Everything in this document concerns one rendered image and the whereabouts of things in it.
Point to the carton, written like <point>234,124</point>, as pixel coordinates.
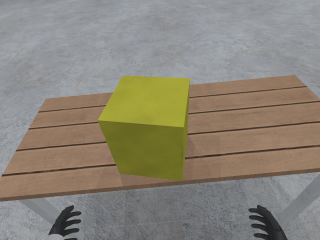
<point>145,124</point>

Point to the left robot hand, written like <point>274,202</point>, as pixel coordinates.
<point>61,223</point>

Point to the table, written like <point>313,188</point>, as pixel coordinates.
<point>241,129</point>

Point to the right robot hand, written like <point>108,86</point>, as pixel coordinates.
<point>271,227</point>

